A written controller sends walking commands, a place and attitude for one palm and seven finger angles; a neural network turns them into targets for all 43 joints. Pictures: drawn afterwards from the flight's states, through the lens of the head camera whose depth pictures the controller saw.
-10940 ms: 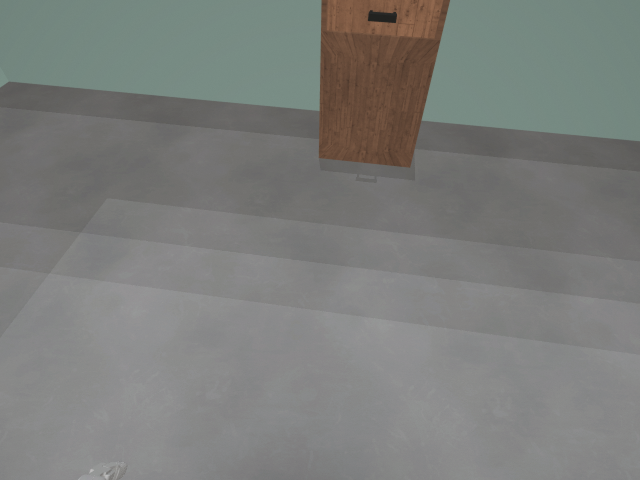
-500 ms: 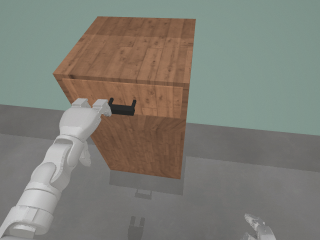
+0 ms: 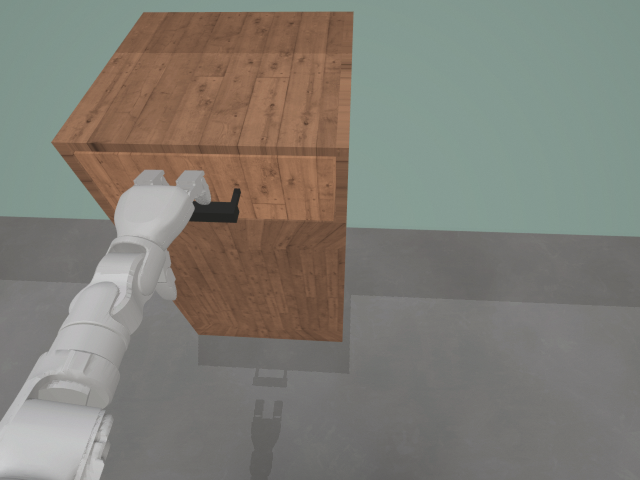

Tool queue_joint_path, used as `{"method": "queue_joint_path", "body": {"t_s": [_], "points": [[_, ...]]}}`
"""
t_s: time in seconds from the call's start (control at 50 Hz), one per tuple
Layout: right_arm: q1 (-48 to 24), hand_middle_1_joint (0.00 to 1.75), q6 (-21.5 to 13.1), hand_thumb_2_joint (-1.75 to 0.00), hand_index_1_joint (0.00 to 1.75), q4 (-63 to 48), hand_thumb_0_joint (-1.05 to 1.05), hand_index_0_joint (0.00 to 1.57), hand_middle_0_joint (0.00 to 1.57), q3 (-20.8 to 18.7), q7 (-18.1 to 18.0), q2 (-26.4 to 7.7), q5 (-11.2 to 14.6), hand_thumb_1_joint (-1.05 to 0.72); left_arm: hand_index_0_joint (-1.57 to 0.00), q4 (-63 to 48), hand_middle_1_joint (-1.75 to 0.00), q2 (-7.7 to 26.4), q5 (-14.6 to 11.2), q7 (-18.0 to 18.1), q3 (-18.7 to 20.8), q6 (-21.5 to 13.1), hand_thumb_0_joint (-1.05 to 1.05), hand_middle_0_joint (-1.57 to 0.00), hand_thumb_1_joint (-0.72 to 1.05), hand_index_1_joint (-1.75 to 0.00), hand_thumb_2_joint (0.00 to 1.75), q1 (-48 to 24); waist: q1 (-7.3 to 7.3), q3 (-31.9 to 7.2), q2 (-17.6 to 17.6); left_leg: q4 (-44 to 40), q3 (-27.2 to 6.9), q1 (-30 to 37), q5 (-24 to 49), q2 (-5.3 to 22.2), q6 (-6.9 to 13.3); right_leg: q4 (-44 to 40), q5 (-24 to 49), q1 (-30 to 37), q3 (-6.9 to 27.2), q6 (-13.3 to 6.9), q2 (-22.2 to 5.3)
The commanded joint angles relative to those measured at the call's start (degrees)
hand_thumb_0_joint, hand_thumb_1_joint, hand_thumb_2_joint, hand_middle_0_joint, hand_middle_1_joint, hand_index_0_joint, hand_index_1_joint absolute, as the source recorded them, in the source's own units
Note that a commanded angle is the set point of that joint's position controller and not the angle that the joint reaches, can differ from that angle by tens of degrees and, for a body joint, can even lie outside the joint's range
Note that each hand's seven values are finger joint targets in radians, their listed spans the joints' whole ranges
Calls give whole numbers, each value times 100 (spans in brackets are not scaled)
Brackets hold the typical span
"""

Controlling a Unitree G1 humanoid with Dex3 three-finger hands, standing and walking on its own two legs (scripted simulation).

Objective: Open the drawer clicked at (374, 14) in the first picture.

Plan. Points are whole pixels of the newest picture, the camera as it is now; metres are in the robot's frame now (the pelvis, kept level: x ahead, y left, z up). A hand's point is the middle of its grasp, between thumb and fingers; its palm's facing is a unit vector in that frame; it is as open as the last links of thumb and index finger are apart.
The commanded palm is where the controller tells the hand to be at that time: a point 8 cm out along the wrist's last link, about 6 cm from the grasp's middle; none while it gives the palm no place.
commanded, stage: move the hooked fingers above the handle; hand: left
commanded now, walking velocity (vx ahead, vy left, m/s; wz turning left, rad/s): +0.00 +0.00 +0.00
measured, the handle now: (209, 202) +0.55 +0.22 -0.04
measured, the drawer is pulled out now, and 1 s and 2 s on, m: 0.00 0.00 0.00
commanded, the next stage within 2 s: lower the fingers behind the handle in 1.30 s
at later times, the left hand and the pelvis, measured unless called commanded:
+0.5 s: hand (188, 211) +0.47 +0.22 +0.03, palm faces -0.04 +0.01 -1.00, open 13.8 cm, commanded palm +0.46 +0.22 +0.08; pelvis +0.00 +0.00 -0.01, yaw -1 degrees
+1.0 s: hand (186, 212) +0.48 +0.23 +0.02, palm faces -0.06 +0.00 -1.00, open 13.8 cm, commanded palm +0.47 +0.22 +0.08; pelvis +0.00 +0.01 -0.02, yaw -1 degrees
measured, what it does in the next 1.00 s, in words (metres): stands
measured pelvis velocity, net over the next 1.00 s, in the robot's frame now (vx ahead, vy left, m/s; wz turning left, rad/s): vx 0.00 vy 0.01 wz -0.01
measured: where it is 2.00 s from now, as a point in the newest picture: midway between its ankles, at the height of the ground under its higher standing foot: outside the picture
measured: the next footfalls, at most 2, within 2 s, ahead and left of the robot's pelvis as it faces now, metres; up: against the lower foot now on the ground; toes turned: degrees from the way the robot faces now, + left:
none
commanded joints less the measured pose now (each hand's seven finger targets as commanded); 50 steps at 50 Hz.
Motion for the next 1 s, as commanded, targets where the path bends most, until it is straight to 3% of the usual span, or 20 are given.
{"method": "queue_joint_path", "body": {"t_s": [0.0,0.08,0.14,0.16,0.24,0.28,0.3,0.34,0.42,0.5,0.54,0.58,0.6,0.7,0.76,0.84,0.88,0.92,0.94,0.98], "points": [[246,30,-137,-90,30,-567,0,20,20,-217,-67,-785,-21,-90,-30,-505,-120,1588,-36,329,708,83,0,-30,-50,-120,30,-2458,-55,-2034,-281,-348,90,335,1749,-374,254,-180,1522,1352,-59,-352,428],[358,30,-141,-90,30,-571,0,20,20,-228,-78,-809,-34,-90,-30,-266,-120,1692,13,310,737,56,0,-30,-50,-120,30,-2668,-102,-2162,-248,-279,118,246,1741,-365,265,-134,1587,1340,-21,-334,428],[473,30,-158,-90,30,-539,0,20,20,-256,-84,-794,-40,-90,-30,-132,-120,1364,30,269,447,-24,0,-30,-50,-120,30,-2963,-300,-2110,-313,-188,87,279,1742,-343,276,-131,1515,1078,-46,-330,454],[532,30,-165,-90,30,-515,0,20,20,-271,-86,-819,-39,-90,-30,-80,-120,1383,23,274,457,-56,0,-30,-50,-120,30,-2977,-296,-2115,-376,-178,88,268,1685,-338,278,-130,1468,1035,-36,-318,450],[670,30,-167,-90,30,-441,0,20,20,-279,-75,-838,-87,-90,-30,-64,-120,1474,64,373,500,-163,0,-30,-50,-120,30,-3374,-357,-2283,-138,-63,39,257,1771,-339,267,-29,1458,862,-26,-342,460],[726,30,-156,-90,30,-375,0,20,20,-279,-63,-869,-99,-90,-30,135,-120,1688,107,474,653,-128,0,-30,-50,-120,30,-3448,-369,-2323,-190,5,45,127,1664,-349,270,25,1412,793,-15,-325,461],[738,30,-152,-90,30,-385,0,20,20,-266,-59,-863,-99,-90,-30,190,-120,1660,144,517,603,-99,0,-30,-50,-120,30,-3521,-359,-2338,-49,16,44,63,1645,-366,257,65,1373,741,-15,-339,461],[785,30,-165,-90,30,-312,0,20,20,-268,-45,-881,-115,-90,-30,307,-120,1721,176,613,631,-46,0,-30,-50,-120,30,-3849,-465,-2305,-114,79,22,-22,1663,-355,267,100,1371,649,-37,-339,467],[909,30,-152,-90,30,-273,0,20,20,-287,-10,-921,-154,-90,-30,543,-120,1768,204,670,622,115,0,-30,-50,-120,30,-3951,-463,-2768,78,205,34,36,1867,-351,254,230,1559,658,-22,-331,478],[1032,30,-133,-90,30,-235,0,20,20,-296,10,-947,-153,-90,-30,838,-120,1518,155,557,421,203,0,-30,-50,-120,30,-3959,-574,-2665,-43,271,21,-17,1935,-313,260,223,1606,507,-41,-314,502],[1080,30,-119,-90,30,-181,0,20,20,-275,-9,-997,-157,-90,-30,964,-120,1679,162,490,488,195,0,-30,-50,-120,30,-4155,-647,-2584,-111,301,-11,-121,1853,-301,266,246,1504,402,-41,-316,502],[1149,30,-117,-90,30,-168,0,20,20,-281,-10,-1011,-172,-90,-30,837,-120,1941,206,466,650,115,0,-30,-50,-120,30,-4247,-570,-2806,72,351,-25,-85,1968,-292,258,336,1559,408,-24,-326,494],[1165,30,-112,-90,30,-210,0,20,20,-290,0,-982,-186,-90,-30,733,-120,1834,190,458,612,63,0,-30,-50,-120,30,-4157,-526,-3001,108,378,-13,-14,2112,-299,260,365,1671,499,-16,-327,499],[1122,30,-42,-90,30,-239,0,20,20,-278,50,-1000,-183,-90,-30,772,-120,2049,163,509,907,20,0,-30,-50,-120,30,-3564,-363,-2794,-49,392,21,-260,2164,-271,257,420,1754,580,-45,-326,509],[1112,30,-18,-90,30,-253,0,20,20,-300,67,-981,-183,-90,-30,498,-120,1932,218,590,778,34,0,-30,-50,-120,30,-3760,-426,-2894,168,399,7,-85,2298,-239,243,425,1740,476,-57,-328,515],[1099,30,-12,-90,30,-231,0,20,20,-324,49,-992,-168,-90,-30,463,-120,1777,132,593,692,64,0,-30,-50,-120,30,-3808,-526,-2792,-76,360,-12,7,2148,-233,265,304,1623,466,-60,-314,528],[1121,30,-23,-90,30,-198,0,20,20,-317,33,-977,-152,-90,-30,494,-120,1671,143,579,540,67,0,-30,-50,-120,30,-3970,-590,-2679,54,335,-41,66,2030,-235,253,278,1472,314,-74,-314,528],[1123,30,-41,-90,30,-196,0,20,20,-325,16,-963,-148,-90,-30,390,-120,1658,165,579,530,19,0,-30,-50,-120,30,-4054,-566,-2812,151,333,-66,199,2032,-244,246,281,1397,288,-76,-327,530],[1141,30,-56,-90,30,-182,0,20,20,-330,5,-946,-162,-90,-30,320,-120,1466,141,576,366,-11,0,-30,-50,-120,30,-4267,-683,-2787,121,362,-99,305,2193,-227,250,264,1477,215,-95,-326,533],[1159,30,-56,-90,30,-139,0,20,20,-322,7,-953,-157,-90,-30,487,-120,1551,137,580,463,11,0,-30,-50,-120,30,-4101,-616,-2743,132,375,-118,318,2228,-229,230,280,1443,165,-106,-329,538]]}}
